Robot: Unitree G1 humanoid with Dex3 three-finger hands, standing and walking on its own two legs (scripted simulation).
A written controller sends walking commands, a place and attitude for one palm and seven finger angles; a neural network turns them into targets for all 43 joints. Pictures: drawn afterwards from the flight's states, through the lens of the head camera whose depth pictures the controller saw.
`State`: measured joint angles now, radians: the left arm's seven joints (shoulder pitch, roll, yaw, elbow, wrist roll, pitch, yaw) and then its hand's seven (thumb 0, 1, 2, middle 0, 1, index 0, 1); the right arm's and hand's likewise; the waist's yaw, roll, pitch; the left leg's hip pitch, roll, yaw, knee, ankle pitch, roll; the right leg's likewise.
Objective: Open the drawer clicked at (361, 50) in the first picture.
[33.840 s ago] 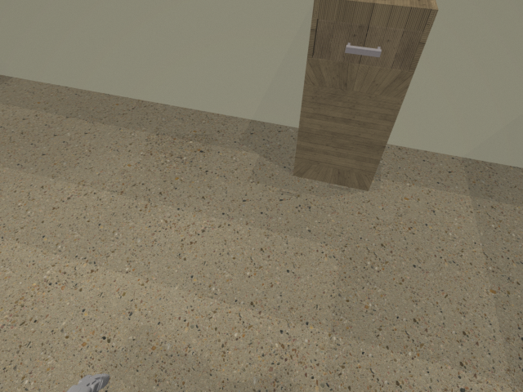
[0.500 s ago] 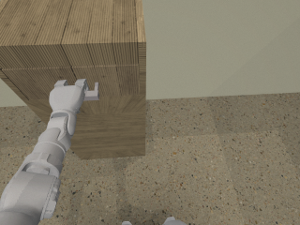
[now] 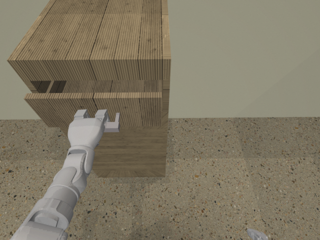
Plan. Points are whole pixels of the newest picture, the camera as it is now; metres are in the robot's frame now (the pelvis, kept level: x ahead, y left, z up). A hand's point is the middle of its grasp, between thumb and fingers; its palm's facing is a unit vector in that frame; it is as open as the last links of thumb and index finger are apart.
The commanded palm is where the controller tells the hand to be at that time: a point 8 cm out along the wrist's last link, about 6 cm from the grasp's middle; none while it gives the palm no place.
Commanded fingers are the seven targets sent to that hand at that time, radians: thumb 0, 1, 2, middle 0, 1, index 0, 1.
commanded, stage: pull the drawer open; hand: left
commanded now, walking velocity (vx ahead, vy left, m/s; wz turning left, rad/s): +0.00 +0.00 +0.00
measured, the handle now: (97, 121) +0.43 +0.20 +0.01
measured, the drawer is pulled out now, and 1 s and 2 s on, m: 0.06 0.17 0.30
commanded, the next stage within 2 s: none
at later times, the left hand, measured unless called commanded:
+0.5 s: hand (89, 162) +0.32 +0.20 -0.02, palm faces -0.01 -0.08 -1.00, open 5.4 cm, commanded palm +0.28 +0.21 +0.04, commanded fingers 0.00 0.90 0.90 -0.40 -1.35 -0.40 -1.35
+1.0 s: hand (87, 176) +0.28 +0.20 -0.01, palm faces -0.02 -0.10 -0.99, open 5.5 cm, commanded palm +0.23 +0.21 +0.04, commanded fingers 0.00 0.90 0.90 -0.40 -1.35 -0.40 -1.35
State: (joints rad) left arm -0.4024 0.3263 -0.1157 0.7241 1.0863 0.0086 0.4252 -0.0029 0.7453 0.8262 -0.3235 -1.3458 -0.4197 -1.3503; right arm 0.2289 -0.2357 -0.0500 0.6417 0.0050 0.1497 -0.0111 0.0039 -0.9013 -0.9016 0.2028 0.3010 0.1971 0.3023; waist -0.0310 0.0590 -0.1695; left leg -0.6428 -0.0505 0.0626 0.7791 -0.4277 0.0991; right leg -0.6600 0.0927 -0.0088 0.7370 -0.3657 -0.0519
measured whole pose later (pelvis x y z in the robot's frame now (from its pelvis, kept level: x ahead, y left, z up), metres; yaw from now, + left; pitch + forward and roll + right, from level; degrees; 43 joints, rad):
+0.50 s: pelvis -0.01 +0.00 +0.00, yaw +0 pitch +13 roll -1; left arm -0.12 0.31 -0.13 0.45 1.07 0.03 0.42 0.01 0.73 0.84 -0.32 -1.35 -0.42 -1.35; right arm 0.20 -0.24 -0.04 0.63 0.00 0.14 -0.01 0.01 -0.90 -0.90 0.20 0.30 0.20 0.30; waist 0.00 0.06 -0.15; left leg -0.58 -0.05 0.07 0.76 -0.42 0.09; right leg -0.60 0.09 0.00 0.74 -0.36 -0.06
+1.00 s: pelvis -0.01 -0.02 +0.00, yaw -1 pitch +12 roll +0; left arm 0.05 0.32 -0.11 0.31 1.06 0.02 0.41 0.03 0.73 0.82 -0.31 -1.34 -0.42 -1.35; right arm 0.16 -0.23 -0.03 0.61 0.00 0.11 -0.02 0.01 -0.90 -0.90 0.20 0.30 0.20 0.30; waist 0.01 0.05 -0.15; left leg -0.54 -0.04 0.08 0.74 -0.42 0.08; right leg -0.58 0.10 0.01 0.74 -0.37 -0.07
